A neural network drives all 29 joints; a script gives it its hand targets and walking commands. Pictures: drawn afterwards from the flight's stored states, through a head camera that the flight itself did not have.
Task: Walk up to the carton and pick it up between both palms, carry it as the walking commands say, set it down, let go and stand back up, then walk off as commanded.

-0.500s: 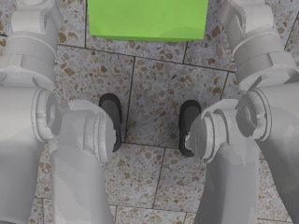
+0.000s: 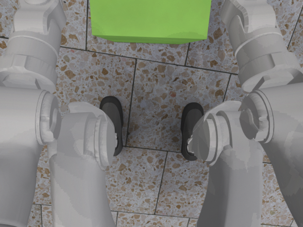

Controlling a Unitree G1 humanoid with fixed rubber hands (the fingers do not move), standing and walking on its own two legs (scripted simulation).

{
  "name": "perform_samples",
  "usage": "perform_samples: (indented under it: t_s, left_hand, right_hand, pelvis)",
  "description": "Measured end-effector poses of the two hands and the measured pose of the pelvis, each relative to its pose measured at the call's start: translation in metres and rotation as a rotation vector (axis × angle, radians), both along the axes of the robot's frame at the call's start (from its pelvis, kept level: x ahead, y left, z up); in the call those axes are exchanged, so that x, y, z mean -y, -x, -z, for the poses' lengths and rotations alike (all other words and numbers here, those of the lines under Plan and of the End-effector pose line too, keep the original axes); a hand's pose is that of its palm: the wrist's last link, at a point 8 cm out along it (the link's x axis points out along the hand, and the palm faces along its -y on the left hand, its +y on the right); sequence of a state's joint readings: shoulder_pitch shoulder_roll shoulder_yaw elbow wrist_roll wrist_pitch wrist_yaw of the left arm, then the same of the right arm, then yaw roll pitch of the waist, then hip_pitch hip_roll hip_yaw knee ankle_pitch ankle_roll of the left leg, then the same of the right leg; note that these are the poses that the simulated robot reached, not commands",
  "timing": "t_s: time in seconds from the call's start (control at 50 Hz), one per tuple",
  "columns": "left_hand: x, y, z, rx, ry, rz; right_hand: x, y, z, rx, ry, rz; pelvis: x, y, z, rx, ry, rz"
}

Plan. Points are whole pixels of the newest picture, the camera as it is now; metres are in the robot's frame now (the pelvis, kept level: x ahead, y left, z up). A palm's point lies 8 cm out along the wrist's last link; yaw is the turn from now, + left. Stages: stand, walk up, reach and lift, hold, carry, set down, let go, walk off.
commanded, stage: reach and lift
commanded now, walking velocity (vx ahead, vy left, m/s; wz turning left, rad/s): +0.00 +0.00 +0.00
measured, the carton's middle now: out of the picture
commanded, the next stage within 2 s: none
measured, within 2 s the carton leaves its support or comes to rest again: leaves its support in 1.00 s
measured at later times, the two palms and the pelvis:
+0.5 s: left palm out of the picture +0.56 +0.16 -0.19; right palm out of the picture +0.56 -0.13 -0.19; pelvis +0.01 +0.00 +0.00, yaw +0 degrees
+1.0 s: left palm out of the picture +0.56 +0.16 -0.19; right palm out of the picture +0.56 -0.13 -0.18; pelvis +0.01 +0.00 -0.01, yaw +0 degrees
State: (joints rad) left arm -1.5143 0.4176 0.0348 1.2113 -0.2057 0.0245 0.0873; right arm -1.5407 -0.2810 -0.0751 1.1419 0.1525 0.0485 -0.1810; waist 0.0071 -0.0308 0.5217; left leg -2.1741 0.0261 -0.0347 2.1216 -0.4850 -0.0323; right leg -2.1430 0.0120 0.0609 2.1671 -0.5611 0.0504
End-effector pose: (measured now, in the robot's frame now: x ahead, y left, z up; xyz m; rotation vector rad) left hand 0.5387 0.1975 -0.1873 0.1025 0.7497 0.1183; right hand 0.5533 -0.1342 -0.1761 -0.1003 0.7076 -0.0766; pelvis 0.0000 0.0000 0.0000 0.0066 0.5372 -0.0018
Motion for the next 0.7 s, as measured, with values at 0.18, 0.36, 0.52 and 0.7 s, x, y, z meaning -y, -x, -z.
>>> perform_samples:
  t_s: [0.18,0.36,0.52,0.7]
  left_hand:
    - [0.004,-0.002,0.005,-0.015,-0.013,0.033]
    - [0.037,-0.017,0.004,-0.003,0.053,0.081]
    - [0.035,-0.017,0.005,-0.023,0.082,0.053]
    - [0.035,-0.018,0.005,-0.041,0.104,0.042]
  right_hand:
    - [-0.003,-0.001,0.005,-0.015,-0.012,-0.03]
    - [-0.003,-0.004,0.012,-0.026,-0.015,-0.033]
    - [-0.004,-0.005,0.012,-0.034,-0.024,-0.041]
    - [-0.003,-0.006,0.012,-0.052,-0.056,-0.037]
  pelvis:
    - [0.0,-0.004,-0.001,-0.011,-0.001,0.0]
    - [0.001,-0.009,-0.004,-0.028,-0.003,0.0]
    - [0.002,-0.009,0.0,-0.017,-0.004,0.002]
    - [0.002,-0.009,0.008,0.002,-0.006,0.004]
